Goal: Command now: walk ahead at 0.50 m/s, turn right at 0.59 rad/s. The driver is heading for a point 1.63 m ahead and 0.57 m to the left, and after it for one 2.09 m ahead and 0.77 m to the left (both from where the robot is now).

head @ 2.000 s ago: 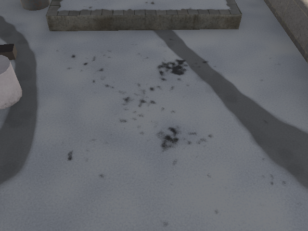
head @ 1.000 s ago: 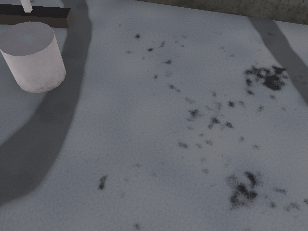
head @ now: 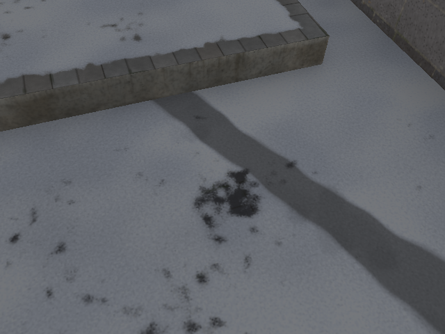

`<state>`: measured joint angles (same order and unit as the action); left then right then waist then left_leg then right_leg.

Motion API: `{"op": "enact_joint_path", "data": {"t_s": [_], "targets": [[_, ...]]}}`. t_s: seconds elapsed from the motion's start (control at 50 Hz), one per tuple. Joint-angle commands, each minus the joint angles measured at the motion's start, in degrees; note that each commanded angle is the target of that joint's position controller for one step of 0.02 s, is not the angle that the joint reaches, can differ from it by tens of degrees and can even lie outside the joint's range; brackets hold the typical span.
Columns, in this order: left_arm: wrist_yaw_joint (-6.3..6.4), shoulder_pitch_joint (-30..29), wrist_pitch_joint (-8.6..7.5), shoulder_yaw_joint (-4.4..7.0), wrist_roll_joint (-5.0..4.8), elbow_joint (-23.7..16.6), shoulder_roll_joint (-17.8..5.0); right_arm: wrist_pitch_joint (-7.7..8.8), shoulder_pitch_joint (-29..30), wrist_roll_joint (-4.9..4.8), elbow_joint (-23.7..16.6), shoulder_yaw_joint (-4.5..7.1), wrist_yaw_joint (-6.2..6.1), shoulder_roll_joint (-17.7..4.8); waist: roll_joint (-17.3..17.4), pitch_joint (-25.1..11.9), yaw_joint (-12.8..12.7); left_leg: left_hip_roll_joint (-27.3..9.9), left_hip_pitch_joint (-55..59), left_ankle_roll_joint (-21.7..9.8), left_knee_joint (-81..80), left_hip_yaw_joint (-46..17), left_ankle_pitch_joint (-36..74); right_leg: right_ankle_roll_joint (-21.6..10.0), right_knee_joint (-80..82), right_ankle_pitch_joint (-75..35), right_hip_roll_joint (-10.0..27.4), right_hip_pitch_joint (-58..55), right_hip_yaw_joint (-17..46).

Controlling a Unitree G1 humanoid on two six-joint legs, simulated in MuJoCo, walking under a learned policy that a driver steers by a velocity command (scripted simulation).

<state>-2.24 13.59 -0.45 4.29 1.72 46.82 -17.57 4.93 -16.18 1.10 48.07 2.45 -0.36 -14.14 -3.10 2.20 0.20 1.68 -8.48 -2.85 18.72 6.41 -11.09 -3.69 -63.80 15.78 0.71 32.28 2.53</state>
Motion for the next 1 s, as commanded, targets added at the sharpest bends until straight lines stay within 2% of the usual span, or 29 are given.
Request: {"op": "enact_joint_path", "data": {"t_s": [0.02,0.1,0.16,0.2,0.24,0.26,0.28,0.3,0.32,0.34,0.36,0.4,0.44,0.5,0.56,0.62,0.7,0.76,0.78,0.8,0.82,0.84,0.86,0.88,0.9,0.92,0.94,0.96,1.0], "targets": [[-1.07,-1.80,0.15,-0.31,0.21,-4.63,-0.80,1.28,-1.82,-0.14,-2.03,1.18,0.14,-5.52,8.31,-0.56,-0.27,-15.72,4.44,-6.05,-9.63,-8.04,19.80,1.01,1.32,-5.53,2.75,7.95,0.34],[-1.62,-9.75,-0.63,-2.04,0.07,-7.26,1.80,1.28,-5.33,0.07,0.27,0.77,0.68,-5.29,7.95,1.25,1.37,-12.89,2.22,-5.49,-10.83,-2.92,21.62,1.18,18.18,-13.07,1.25,2.82,-1.95],[-1.39,-14.75,-1.03,-2.68,0.54,-8.68,1.21,0.79,-8.63,-0.56,2.46,0.93,0.68,-7.32,8.10,2.20,2.10,-14.17,5.10,-6.16,-10.46,-4.34,24.92,0.43,26.88,-11.90,1.01,-1.20,-6.37],[-0.86,-15.51,-1.51,-2.66,0.66,-8.98,0.31,0.16,-10.24,-0.35,3.66,1.02,0.62,-8.38,7.95,1.89,1.89,-15.56,9.06,-6.31,-6.99,-5.73,31.86,-0.46,30.19,-8.26,0.14,-3.06,-6.76],[-0.09,-9.44,-2.42,-2.17,0.94,-7.02,-0.98,-0.40,-10.32,-0.32,4.48,1.19,0.43,-9.58,8.62,-1.61,-1.39,-15.12,10.60,-5.46,2.06,-5.83,43.57,-1.90,34.57,-4.90,-2.43,-12.30,-6.91],[0.55,-0.64,-3.26,-1.46,1.55,-3.95,-2.55,-0.67,-9.91,-0.75,4.56,0.95,0.46,-9.11,6.95,-6.43,-5.43,-12.80,6.93,-4.32,11.98,-4.14,41.56,-3.21,38.48,-7.99,-2.63,-24.52,-6.47],[1.52,8.94,-3.81,-0.23,2.83,-1.89,-6.79,-0.52,-9.16,-1.20,2.42,0.14,0.69,-6.67,2.43,-13.78,-8.99,-10.19,-4.28,-3.24,26.37,-2.98,23.81,-5.58,38.83,-4.51,8.01,-40.18,3.91],[2.37,10.64,-3.59,0.95,3.14,-2.22,-12.18,-0.61,-14.14,-2.44,-0.09,-1.51,1.04,1.11,-10.57,-20.97,-6.30,-1.27,-24.55,-1.10,45.08,-0.69,-19.08,-11.13,42.30,-6.70,26.49,-55.21,28.20],[2.57,10.09,-2.92,1.12,0.56,-2.51,-10.67,-1.55,-12.10,-1.21,1.37,0.86,0.04,-6.77,-3.23,-19.79,-7.49,-1.67,-26.81,-1.91,51.08,-7.99,-19.06,-11.77,44.65,-6.67,25.90,-48.53,30.25],[2.51,5.22,-2.96,-0.14,0.01,-2.37,-6.44,-1.66,-8.91,-1.23,0.74,1.33,0.18,-6.77,-1.89,-10.98,-4.71,-4.16,-27.96,-2.37,50.60,-9.53,-14.29,-9.91,46.38,-7.31,22.20,-41.28,20.89],[2.27,2.17,-3.43,-1.00,-0.27,-2.29,-2.97,-1.68,-7.99,-1.27,0.99,1.00,0.44,-4.89,-1.88,-5.53,-3.06,-5.78,-27.04,-2.08,47.83,-8.93,-10.98,-7.94,49.38,-9.59,19.16,-34.45,14.34],[2.51,-0.15,-4.25,-1.73,-0.52,-1.91,-0.15,-3.13,-8.96,0.11,2.10,1.22,1.15,-3.65,-3.14,-1.82,-0.20,-7.06,-23.02,-1.05,45.42,-8.40,-7.64,-4.86,52.84,-11.43,15.13,-26.73,6.34],[2.59,0.80,-5.40,-1.53,-0.70,-1.19,-0.41,-4.30,-8.28,0.39,1.67,1.46,1.96,-2.42,-1.90,-1.63,0.95,-6.83,-22.79,-0.47,45.82,-7.96,-5.03,-4.92,54.61,-14.70,14.67,-25.14,2.65],[2.84,2.80,-6.24,-0.98,-0.99,0.21,-1.25,-4.97,-2.94,0.61,-0.41,1.69,2.71,-1.88,-1.34,0.36,1.14,-7.85,-28.39,0.43,44.20,-7.72,0.83,-5.26,56.78,-16.14,14.47,-25.84,-2.32],[2.96,5.07,-6.15,-0.98,-0.69,1.60,-0.85,-5.04,2.71,0.65,-2.57,1.53,3.22,-1.67,-0.95,2.11,0.41,-8.04,-31.84,1.09,38.18,-7.10,6.31,-5.41,57.11,-17.85,13.78,-27.08,-6.72],[3.05,6.32,-6.08,-0.77,-0.64,2.48,-1.80,-4.79,8.78,0.72,-4.85,0.74,3.92,-0.92,-1.01,3.28,-0.83,-7.24,-29.40,0.63,28.15,-4.29,11.20,-4.77,56.59,-20.55,13.28,-27.73,-11.05],[3.49,9.94,-5.27,-0.22,-0.49,4.23,-3.74,-4.66,14.56,1.16,-7.83,0.47,4.52,-1.73,-0.53,4.21,-2.46,-5.70,-27.88,-2.14,20.44,-0.35,7.50,-3.91,53.66,-28.06,15.31,-34.42,-14.15],[3.89,9.71,-4.20,0.26,-0.27,4.62,-5.97,-4.75,12.33,1.34,-8.08,1.08,4.01,-3.00,-2.19,1.33,-0.71,-0.96,-21.30,-5.42,18.09,3.06,-1.30,-2.72,43.60,-51.53,15.64,-38.71,-16.99],[3.95,9.44,-3.59,0.54,-0.19,4.63,-6.98,-4.59,8.48,1.31,-7.23,1.60,3.67,-3.85,-2.57,-1.24,1.11,1.29,-16.88,-6.82,17.26,3.65,-4.44,-2.56,36.38,-57.97,15.60,-39.30,-17.52],[3.87,9.06,-2.95,0.73,-0.31,4.38,-7.74,-4.05,1.90,1.42,-5.39,2.39,3.17,-4.98,-1.78,-5.26,4.01,3.45,-8.79,-8.33,13.99,3.29,-4.66,-1.98,25.67,-56.56,15.09,-37.20,-18.05],[3.67,8.23,-2.76,0.55,-0.37,3.26,-7.25,-3.57,-7.48,2.07,-2.49,3.86,2.30,-8.29,2.27,-10.61,8.39,0.99,5.59,-10.73,9.71,-2.90,-4.79,-0.02,10.14,-43.61,13.54,-27.47,-18.49],[2.69,10.08,-3.19,-0.95,-1.19,-1.02,-0.28,-3.67,-8.22,2.04,-2.75,5.86,1.48,-16.09,16.02,-15.26,5.46,-16.80,23.55,-18.53,6.76,-31.45,-7.16,3.61,-11.35,1.64,4.19,-1.96,-17.84],[2.34,3.78,-3.94,-0.26,-0.59,-3.46,-3.84,-4.28,-8.37,-0.11,-4.02,6.06,1.48,-17.11,11.09,-18.61,7.00,-21.58,25.75,-21.65,-2.12,-50.33,-3.50,4.58,-19.95,14.07,-1.82,7.43,-4.18],[2.04,-0.45,-4.56,-0.43,-0.89,-4.95,-3.56,-4.57,-6.21,-0.36,-3.37,5.72,0.97,-15.84,6.72,-10.76,6.19,-20.48,21.23,-20.11,-2.61,-40.23,1.56,3.86,-18.91,8.69,1.97,12.14,-0.96],[2.05,0.16,-5.21,-0.89,-1.19,-4.57,-2.80,-4.36,-3.99,-0.61,-3.06,4.80,0.66,-12.38,3.68,-5.63,3.84,-18.45,13.64,-17.87,-2.84,-33.92,7.79,3.48,-13.42,4.25,4.16,10.07,-1.11],[2.17,1.06,-5.04,-0.80,-0.79,-3.86,-2.66,-3.99,-1.55,-0.62,-3.24,4.11,0.45,-10.09,2.09,-2.73,1.27,-15.13,7.66,-15.32,-3.41,-28.87,13.16,3.53,-8.54,3.06,5.60,6.62,-0.92],[2.15,2.29,-4.04,-0.83,0.26,-3.80,-2.61,-3.61,0.39,-1.02,-3.51,3.48,0.30,-8.33,2.72,-2.36,-0.74,-12.54,3.58,-14.16,-4.27,-25.29,16.59,4.14,-5.73,2.68,6.18,2.93,-0.59],[2.01,3.37,-2.93,-0.84,0.87,-3.44,-2.41,-3.06,0.95,-1.10,-3.90,3.15,0.43,-7.75,3.34,-3.18,-1.55,-11.29,1.69,-13.79,-4.74,-23.53,18.93,4.69,-4.00,2.52,6.22,0.42,-0.62],[1.62,3.01,-1.46,-0.98,1.15,-3.92,-1.55,-1.99,-0.61,-1.34,-3.49,3.30,0.74,-8.76,3.47,-3.41,-2.02,-9.52,0.09,-13.94,-5.62,-21.70,21.49,5.79,-0.67,1.61,5.84,0.29,-1.59]]}}
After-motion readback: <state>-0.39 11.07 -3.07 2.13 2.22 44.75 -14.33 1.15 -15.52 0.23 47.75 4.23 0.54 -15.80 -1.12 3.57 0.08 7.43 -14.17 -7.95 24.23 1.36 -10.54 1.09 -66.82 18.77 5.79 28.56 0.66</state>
